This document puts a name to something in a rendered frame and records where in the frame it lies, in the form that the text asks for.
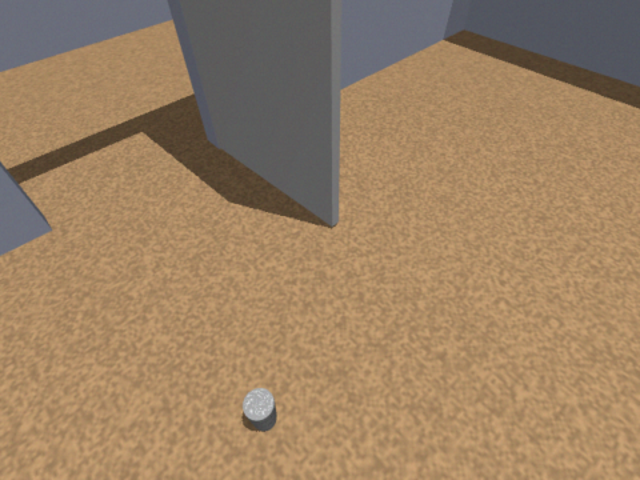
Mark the cup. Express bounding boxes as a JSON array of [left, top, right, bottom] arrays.
[[243, 388, 277, 431]]

